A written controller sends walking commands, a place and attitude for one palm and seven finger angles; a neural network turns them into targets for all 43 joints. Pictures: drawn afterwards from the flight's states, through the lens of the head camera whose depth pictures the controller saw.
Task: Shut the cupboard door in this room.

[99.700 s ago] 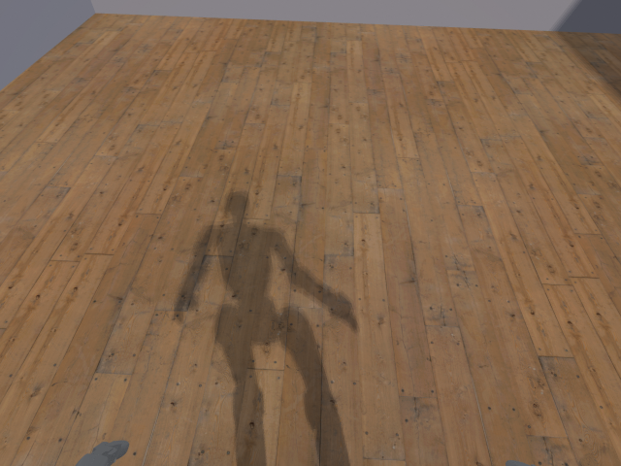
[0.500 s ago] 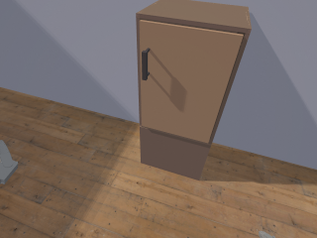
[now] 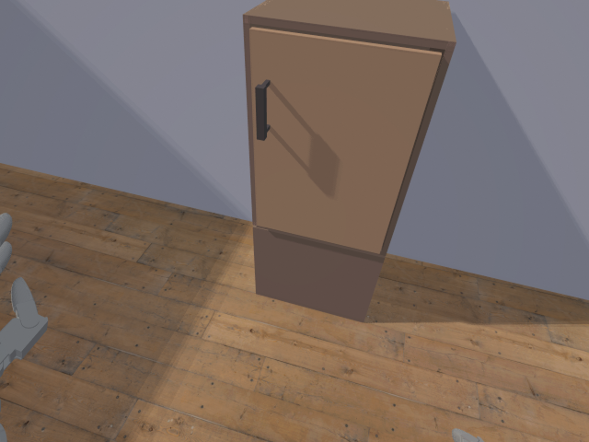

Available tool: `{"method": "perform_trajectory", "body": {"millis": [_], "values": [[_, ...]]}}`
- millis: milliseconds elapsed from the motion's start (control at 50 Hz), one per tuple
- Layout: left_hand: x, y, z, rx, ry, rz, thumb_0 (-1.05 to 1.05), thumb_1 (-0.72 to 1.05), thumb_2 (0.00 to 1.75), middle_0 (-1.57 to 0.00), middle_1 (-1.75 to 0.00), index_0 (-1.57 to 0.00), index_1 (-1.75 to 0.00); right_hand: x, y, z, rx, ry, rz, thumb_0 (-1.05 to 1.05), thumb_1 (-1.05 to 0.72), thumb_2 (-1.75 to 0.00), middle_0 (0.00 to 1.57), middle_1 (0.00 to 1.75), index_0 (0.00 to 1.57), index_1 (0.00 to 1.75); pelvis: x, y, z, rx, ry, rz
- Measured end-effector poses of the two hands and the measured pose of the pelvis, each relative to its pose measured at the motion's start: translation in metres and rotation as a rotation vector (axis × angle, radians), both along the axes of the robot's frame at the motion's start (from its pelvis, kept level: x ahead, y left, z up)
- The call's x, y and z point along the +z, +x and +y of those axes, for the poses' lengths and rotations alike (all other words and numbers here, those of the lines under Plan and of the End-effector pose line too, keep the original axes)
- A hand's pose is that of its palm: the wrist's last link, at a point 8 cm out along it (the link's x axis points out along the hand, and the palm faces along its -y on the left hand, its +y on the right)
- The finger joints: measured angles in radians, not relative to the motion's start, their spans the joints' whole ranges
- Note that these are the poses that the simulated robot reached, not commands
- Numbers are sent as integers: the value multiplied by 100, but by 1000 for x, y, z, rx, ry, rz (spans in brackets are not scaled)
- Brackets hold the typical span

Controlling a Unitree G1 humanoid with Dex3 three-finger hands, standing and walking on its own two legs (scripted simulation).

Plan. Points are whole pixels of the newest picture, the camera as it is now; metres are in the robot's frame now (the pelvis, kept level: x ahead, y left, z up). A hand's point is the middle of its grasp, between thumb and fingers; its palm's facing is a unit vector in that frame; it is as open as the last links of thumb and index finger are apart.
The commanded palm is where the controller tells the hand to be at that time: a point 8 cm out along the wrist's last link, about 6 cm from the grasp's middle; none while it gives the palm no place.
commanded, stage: let the arm hang, fingers relaxed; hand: left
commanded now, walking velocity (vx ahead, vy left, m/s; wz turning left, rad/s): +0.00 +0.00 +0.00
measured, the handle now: (264, 110) +0.82 +0.14 +0.09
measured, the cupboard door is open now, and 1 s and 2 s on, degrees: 0 0 0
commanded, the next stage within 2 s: look to check the result in 1.16 s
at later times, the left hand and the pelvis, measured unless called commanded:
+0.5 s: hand out of the picture -0.02 +0.23 -0.18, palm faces +0.06 -0.97 -0.22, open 7.1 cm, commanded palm none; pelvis -0.01 +0.03 +0.00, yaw +2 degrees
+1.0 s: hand out of the picture -0.03 +0.20 -0.16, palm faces +0.03 -0.98 -0.17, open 7.4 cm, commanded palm none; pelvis -0.03 +0.03 +0.01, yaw +0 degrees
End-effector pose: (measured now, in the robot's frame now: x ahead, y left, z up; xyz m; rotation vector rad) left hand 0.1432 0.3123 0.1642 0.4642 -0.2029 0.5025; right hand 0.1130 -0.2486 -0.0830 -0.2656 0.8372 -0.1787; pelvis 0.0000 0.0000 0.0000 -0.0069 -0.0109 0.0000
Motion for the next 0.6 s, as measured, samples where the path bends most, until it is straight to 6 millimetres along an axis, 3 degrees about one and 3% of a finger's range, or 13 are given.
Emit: {"method": "perform_trajectory", "body": {"millis": [80, 100, 140, 180, 220, 260, 320, 400, 460, 520, 600], "values": [[-16, 19, 4, -58, -26, -30, 1, 89, 90, -20, -30, -21, -30, 1, 18, 0, 24, -68, -24, 1, -90, -90, 20, 30, 21, 30, -11, 6, 14, 24, -6, -13], [-33, 30, 5, -82, -47, 40, 1, 89, 90, -20, -30, -21, -30, 0, 22, 2, 50, -62, -21, 1, -90, -90, 20, 30, 21, 30, -13, 4, 18, 27, -5, -9], [-85, 45, 3, -106, -134, 285, 1, 89, 90, -20, -30, -20, -30, -4, 27, 7, 78, -43, -13, 1, -90, -90, 20, 30, 20, 30, -13, -2, 25, 31, -8, -3], [-145, 44, -8, -128, -226, 567, 1, 90, 90, -19, -30, -20, -30, -8, 27, 14, 84, -20, -13, 1, -91, -90, 20, 30, 20, 30, -11, -8, 29, 29, -9, -1], [-201, 25, -27, -160, -305, 818, 1, 90, 90, -19, -30, -20, -30, -12, 20, 22, 77, 7, -2, 1, -91, -90, 20, 30, 20, 30, -11, -14, 30, 17, 1, -7], [-246, -5, -49, -186, -385, 1017, 1, 90, 90, -19, -30, -20, -30, -19, 8, 29, 67, 34, 30, 1, -91, -90, 20, 30, 21, 30, -13, -18, 26, 3, 18, -13], [-295, -66, -79, -177, -506, 1236, 1, 90, 90, -20, -30, -20, -30, -33, -16, 33, 49, 67, 128, 1, -90, -90, 20, 30, 21, 30, -17, -21, 19, 1, 32, -20], [-304, -123, -60, 6, -599, 1323, -3, 99, 90, -21, -30, -21, -30, -43, -54, 37, 30, 77, 340, 1, -90, -90, 20, 30, 21, 30, -8, -16, 17, 40, -4, 2], [-308, -153, -45, 78, -612, 1417, -2, 98, 90, -20, -30, -21, -30, -46, -78, 40, -11, 74, 431, 1, -91, -90, 20, 30, 21, 30, -5, -10, 23, 38, -30, 27], [-307, -173, -34, 126, -620, 1496, -1, 96, 90, -20, -30, -21, -30, -46, -99, 46, -37, 68, 493, 1, -91, -90, 20, 30, 21, 30, 0, -9, 29, 36, -25, 27], [-300, -184, -29, 139, -619, 1544, 0, 93, 90, -20, -30, -20, -30, -41, -114, 53, -63, 74, 514, 1, -91, -90, 20, 30, 21, 30, 8, -10, 35, 21, -11, 9]]}}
